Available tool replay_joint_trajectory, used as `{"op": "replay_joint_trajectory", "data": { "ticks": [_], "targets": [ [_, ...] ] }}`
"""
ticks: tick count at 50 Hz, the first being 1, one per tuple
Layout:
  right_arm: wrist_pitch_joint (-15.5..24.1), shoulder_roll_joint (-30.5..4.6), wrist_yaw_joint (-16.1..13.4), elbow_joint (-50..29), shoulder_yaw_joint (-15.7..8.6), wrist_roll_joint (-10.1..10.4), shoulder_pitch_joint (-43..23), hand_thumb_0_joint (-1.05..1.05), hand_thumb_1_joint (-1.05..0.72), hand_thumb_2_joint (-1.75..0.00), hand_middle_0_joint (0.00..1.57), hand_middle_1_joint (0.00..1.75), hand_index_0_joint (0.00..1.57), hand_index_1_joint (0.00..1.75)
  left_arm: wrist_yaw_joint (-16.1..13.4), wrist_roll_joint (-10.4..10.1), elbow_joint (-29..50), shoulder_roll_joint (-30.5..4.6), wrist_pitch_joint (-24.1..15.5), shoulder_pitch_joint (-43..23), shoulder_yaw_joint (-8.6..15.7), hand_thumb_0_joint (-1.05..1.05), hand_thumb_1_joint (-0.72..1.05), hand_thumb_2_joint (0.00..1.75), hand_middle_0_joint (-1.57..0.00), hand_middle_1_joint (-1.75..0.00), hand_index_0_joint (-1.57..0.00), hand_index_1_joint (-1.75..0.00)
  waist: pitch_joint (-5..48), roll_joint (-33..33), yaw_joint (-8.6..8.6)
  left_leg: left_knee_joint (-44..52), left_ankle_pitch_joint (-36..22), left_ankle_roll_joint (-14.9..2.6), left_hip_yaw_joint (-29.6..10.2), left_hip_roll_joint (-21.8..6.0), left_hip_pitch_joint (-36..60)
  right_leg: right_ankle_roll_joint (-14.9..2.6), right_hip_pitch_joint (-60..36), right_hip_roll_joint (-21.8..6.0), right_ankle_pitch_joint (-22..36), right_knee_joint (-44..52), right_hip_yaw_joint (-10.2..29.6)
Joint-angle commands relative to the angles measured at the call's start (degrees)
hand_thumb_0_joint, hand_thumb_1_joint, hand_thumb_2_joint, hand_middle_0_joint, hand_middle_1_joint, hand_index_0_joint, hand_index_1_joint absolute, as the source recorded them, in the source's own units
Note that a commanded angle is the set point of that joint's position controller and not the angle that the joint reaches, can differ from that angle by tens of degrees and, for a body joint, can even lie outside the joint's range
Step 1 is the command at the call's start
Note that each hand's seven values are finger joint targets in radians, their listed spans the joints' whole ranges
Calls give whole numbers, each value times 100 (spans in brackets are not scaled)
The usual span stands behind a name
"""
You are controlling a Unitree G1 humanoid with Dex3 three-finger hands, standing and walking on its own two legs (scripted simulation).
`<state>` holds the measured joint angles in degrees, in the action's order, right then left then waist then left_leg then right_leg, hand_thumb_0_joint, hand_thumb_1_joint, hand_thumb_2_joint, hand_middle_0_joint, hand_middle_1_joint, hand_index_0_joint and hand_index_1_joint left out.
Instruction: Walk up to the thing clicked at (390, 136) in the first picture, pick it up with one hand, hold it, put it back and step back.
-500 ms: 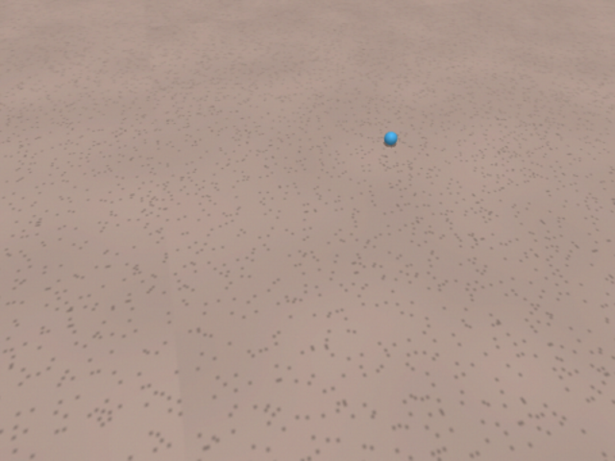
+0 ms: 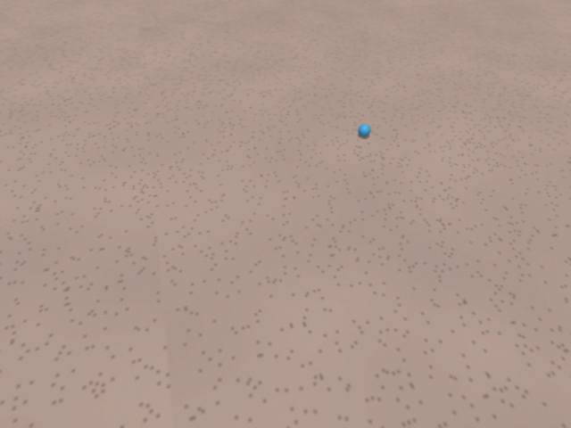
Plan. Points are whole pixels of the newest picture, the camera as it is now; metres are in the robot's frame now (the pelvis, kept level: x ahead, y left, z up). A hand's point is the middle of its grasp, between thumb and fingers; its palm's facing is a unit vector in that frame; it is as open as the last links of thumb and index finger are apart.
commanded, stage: stand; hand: left
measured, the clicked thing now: (364, 130) +1.91 -0.60 -0.74
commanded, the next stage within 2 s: walk up in 0.62 s
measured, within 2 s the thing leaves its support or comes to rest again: neither
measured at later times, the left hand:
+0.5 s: hand out of the picture +0.06 +0.25 -0.16, palm faces -0.02 -0.94 -0.34, open 7.4 cm
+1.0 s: hand (140, 364) +0.27 +0.22 -0.11, palm faces -0.23 -0.81 -0.55, open 7.4 cm
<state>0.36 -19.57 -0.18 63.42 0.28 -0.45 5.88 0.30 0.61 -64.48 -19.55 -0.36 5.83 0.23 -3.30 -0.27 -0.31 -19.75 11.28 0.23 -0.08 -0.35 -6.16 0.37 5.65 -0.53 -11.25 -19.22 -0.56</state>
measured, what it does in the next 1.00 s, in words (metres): walks ahead, turning right: right foot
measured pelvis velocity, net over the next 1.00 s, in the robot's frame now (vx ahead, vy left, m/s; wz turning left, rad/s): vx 0.09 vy -0.07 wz -0.33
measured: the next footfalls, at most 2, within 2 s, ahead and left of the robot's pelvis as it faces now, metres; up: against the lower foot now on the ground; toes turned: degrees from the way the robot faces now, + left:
right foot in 0.98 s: +0.13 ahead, -0.22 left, +0.00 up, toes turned -29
left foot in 1.44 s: +0.59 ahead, -0.10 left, +0.00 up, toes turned -36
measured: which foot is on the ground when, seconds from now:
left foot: down 0.00-0.98, up 1.00-1.00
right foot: down 0.00-0.68, up 0.70-0.96, down 0.98-1.00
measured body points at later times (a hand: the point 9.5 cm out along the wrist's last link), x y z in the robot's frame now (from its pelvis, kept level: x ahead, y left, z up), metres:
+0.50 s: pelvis +0.00 +0.00 +0.00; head +0.00 +0.00 +0.45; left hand +0.07 +0.30 -0.13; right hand +0.07 -0.30 -0.13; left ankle +0.00 +0.12 -0.75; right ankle -0.01 -0.12 -0.75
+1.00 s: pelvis +0.09 -0.07 -0.04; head +0.03 -0.12 +0.40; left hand +0.28 +0.27 -0.07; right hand +0.09 -0.44 -0.17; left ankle +0.00 +0.12 -0.74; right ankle +0.09 -0.21 -0.75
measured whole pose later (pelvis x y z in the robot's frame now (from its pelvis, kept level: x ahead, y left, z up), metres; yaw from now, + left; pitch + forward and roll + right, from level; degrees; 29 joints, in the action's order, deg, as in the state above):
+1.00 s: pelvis +0.09 -0.07 -0.04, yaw -19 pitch -2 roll +2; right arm 1.3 -30.4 5.7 54.3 -6.9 -2.7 9.2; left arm 6.0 0.8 -56.3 -28.7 -1.6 12.8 6.1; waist 3.4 -7.2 -0.4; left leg -39.7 31.7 -0.2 15.1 -9.7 -1.5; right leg 0.5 24.0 -8.0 -19.5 -45.5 -6.5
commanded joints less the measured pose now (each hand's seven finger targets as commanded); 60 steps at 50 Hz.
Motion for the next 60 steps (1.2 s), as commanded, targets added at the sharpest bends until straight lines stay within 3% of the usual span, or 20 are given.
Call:
{"op": "replay_joint_trajectory", "data": {
  "ticks": [1,30,31,32,33,34,35,36,41,44,46,47,48,49,50,51,52,53,55,60],
  "targets": [
    [143,-1226,-46,-335,-252,0,-215,0,-90,-90,20,30,20,30,-86,-1,353,-1174,-149,-206,205,0,90,90,-20,-30,-20,-30,553,5,16,258,-1066,-198,-515,-704,116,-174,-88,-695,1089,287,499],
    [145,-1253,-33,-290,-236,-11,-100,0,-90,-90,20,30,20,30,-81,-8,378,-1217,-142,-133,200,0,90,90,-20,-30,-20,-30,379,15,17,394,-711,-171,-553,-694,2,-181,15,-687,713,347,530],
    [343,-2193,245,-1044,-840,-192,-315,0,-90,-90,20,30,20,30,205,48,876,-2132,-145,345,648,0,90,90,-20,-30,-20,-30,857,-473,124,-655,2215,-438,-119,-677,900,-558,1484,-710,-1917,73,1455],
    [348,-2096,327,-952,-844,-219,-179,0,-90,-90,20,30,20,30,298,35,1009,-2033,-147,-139,606,0,90,90,-20,-30,-20,-30,410,-309,401,-656,2784,-603,-236,-704,1192,-487,2846,-758,-2490,185,1503],
    [348,-2072,348,-867,-874,-238,340,0,-90,-90,20,30,20,30,338,35,1228,-1863,-138,-782,585,0,90,90,-20,-30,-20,-30,185,-430,832,-112,3117,-746,-469,-944,2057,-232,4124,-499,-2234,-80,999],
    [355,-2159,339,-837,-933,-145,846,0,-90,-90,20,30,20,30,363,29,1490,-1565,-174,-1529,584,0,90,90,-20,-30,-20,-30,247,-1348,1218,745,3524,-1066,-1521,-1903,2137,-224,4557,-181,-1618,-1732,203],
    [374,-2222,347,-950,-981,-152,603,0,-90,-90,20,30,20,30,362,67,1543,-1501,-201,-1531,569,0,90,90,-20,-30,-20,-30,268,-1357,1050,1281,2896,-1365,-1999,-2672,1691,-219,4509,-365,-1519,-2861,82],
    [401,-2262,341,-1178,-1011,-153,114,0,-90,-90,20,30,20,30,378,97,1532,-1653,-219,-1180,578,0,90,90,-20,-30,-20,-30,321,-952,680,1412,2557,-1341,-1950,-2941,1212,-182,4044,-704,-1509,-3263,187],
    [519,-2222,479,-1628,-1002,-158,-1043,0,-90,-90,20,30,20,30,651,-30,1175,-1767,-62,281,698,0,90,90,-20,-30,-20,-30,439,-946,-279,1224,2508,-848,96,-2041,61,12,2438,-1074,-707,-3189,-106],
    [482,-2137,554,-1658,-991,-169,-853,0,-90,-90,20,30,20,30,671,-3,1222,-1760,-110,150,704,0,90,90,-20,-30,-20,-30,97,-623,-142,634,2304,-782,886,-1583,-248,55,1989,-918,-251,-2579,-562],
    [430,-2165,588,-1686,-985,-191,-931,0,-90,-90,20,30,20,30,639,-6,1213,-1757,-154,314,717,0,90,90,-20,-30,-20,-30,75,-388,-244,162,2416,-780,1100,-1531,-679,-16,1276,-783,-286,-2342,-904],
    [391,-2154,590,-1733,-965,-197,-1042,0,-90,-90,20,30,20,30,588,-7,1118,-1758,-183,709,731,0,90,90,-20,-30,-20,-30,141,-151,-460,-463,2420,-745,1308,-1393,-1002,-89,711,-694,-179,-2022,-1001],
    [359,-1966,598,-1815,-891,-199,-1127,0,-90,-90,20,30,20,30,502,-4,858,-1966,-242,1404,819,0,90,90,-20,-30,-20,-30,302,758,-793,-2022,2257,-627,1589,-1030,-1703,-213,-193,-509,-363,-1688,-713],
    [323,-1615,643,-1999,-723,-263,-1172,0,-90,-90,20,30,20,30,353,12,576,-2382,-295,2365,964,0,90,90,-20,-30,-20,-30,355,2032,-1234,-4108,2482,-401,1538,-474,-2976,-536,-994,-462,-1726,-1150,225],
    [308,-1361,716,-2216,-559,-217,-1292,0,-90,-90,20,30,20,30,219,18,687,-2763,-283,2503,1039,0,90,90,-20,-30,-20,-30,-128,2637,-1273,-5441,2738,-70,1007,10,-4452,-811,-873,-1306,-4176,91,2587],
    [342,-1661,791,-2396,-588,-169,-1495,0,-90,-90,20,30,20,30,184,-47,876,-2855,-288,1973,986,0,90,90,-20,-30,-20,-30,-230,2143,-935,-5528,2243,99,-143,-4,-4546,-1287,-435,-2212,-5044,1724,5273],
    [411,-1905,779,-2313,-648,-164,-1510,0,-90,-90,20,30,20,30,120,-110,1018,-2911,-328,1388,954,0,90,90,-20,-30,-20,-30,-403,1410,-636,-5316,1950,73,-477,-407,-4504,-1508,-240,-2523,-4996,1923,5427],
    [467,-2032,801,-2197,-670,-55,-1505,0,-90,-90,20,30,20,30,16,-134,1124,-2758,-372,1106,876,0,90,90,-20,-30,-20,-30,-322,910,-462,-5230,1694,-3,-693,-620,-4442,-1497,-238,-2342,-4282,1678,4735],
    [411,-2009,815,-1938,-623,13,-916,0,-90,-90,20,30,20,30,-104,-139,1247,-2457,-454,756,772,0,90,90,-20,-30,-20,-30,51,723,-75,-4693,1022,-49,-689,-754,-3857,-1067,-220,-1804,-2761,1026,3118],
    [170,-1893,937,-2070,-669,-175,-763,0,-90,-90,20,30,20,30,-118,-176,1402,-2267,-729,642,713,0,90,90,-20,-30,-20,-30,-203,607,147,-3499,-169,161,-330,-553,-3087,-882,923,-1024,-1867,1251,1686]
  ]
}}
